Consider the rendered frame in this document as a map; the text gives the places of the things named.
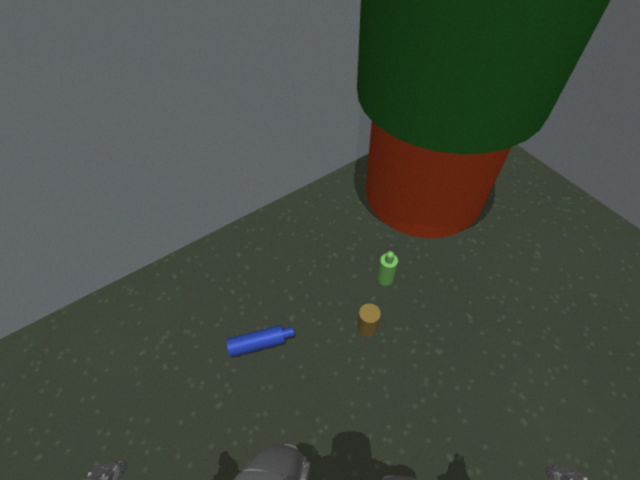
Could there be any potted plant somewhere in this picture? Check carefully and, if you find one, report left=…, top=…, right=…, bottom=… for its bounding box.
left=357, top=0, right=610, bottom=238

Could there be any left robot hand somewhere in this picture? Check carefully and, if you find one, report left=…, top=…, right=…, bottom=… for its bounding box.
left=81, top=460, right=128, bottom=480

